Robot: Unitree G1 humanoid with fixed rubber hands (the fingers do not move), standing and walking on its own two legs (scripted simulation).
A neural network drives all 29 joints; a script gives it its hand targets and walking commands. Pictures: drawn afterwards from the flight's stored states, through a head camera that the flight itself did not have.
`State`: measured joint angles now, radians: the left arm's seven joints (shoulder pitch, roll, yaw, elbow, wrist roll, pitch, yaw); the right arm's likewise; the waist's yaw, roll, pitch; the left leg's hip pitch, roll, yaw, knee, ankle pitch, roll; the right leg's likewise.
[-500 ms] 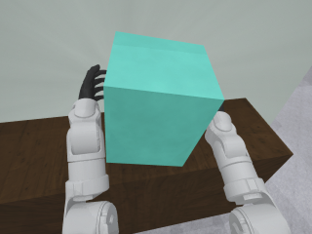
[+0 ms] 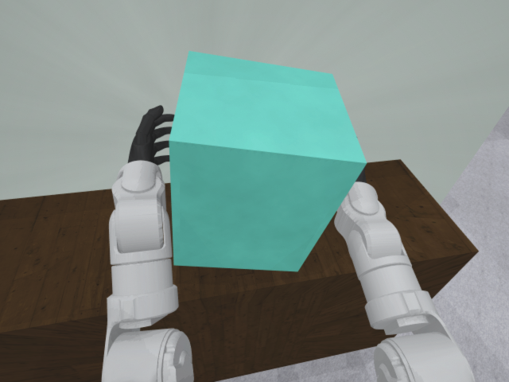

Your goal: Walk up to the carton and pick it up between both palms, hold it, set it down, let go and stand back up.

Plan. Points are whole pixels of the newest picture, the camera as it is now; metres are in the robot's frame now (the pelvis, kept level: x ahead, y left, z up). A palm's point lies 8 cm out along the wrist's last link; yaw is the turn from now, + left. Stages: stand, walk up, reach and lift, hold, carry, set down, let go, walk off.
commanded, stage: hold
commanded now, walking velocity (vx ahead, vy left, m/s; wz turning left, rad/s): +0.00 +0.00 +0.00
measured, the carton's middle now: (249, 173) +0.37 +0.01 +0.16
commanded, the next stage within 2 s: none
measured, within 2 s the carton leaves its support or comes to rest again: neither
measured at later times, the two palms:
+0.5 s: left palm (144, 161) +0.36 +0.16 +0.20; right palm (348, 174) +0.35 -0.14 +0.17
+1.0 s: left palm (146, 162) +0.36 +0.15 +0.20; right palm (350, 176) +0.35 -0.14 +0.17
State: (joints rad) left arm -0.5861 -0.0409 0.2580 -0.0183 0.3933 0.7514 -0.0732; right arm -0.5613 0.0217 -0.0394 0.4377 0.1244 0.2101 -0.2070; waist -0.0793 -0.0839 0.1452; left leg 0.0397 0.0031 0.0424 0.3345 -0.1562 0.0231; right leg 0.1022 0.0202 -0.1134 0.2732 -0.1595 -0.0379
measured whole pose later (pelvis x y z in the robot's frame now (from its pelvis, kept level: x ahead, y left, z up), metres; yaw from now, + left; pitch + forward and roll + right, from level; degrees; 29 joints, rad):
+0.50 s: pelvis +0.00 +0.00 +0.00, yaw +0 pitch -12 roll -1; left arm -0.60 -0.03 0.27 -0.01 0.40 0.76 -0.07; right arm -0.60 0.01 -0.04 0.46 0.15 0.22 -0.21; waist -0.08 -0.08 0.15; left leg 0.03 0.01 0.04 0.33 -0.15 0.02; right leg 0.09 0.02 -0.11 0.27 -0.15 -0.04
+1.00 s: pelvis +0.00 +0.00 +0.00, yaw +0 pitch -12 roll -1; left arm -0.61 -0.04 0.28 0.03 0.40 0.75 -0.08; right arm -0.60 0.02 -0.05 0.48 0.14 0.22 -0.21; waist -0.07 -0.08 0.13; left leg 0.03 0.01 0.05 0.33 -0.15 0.02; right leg 0.09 0.02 -0.11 0.28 -0.15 -0.04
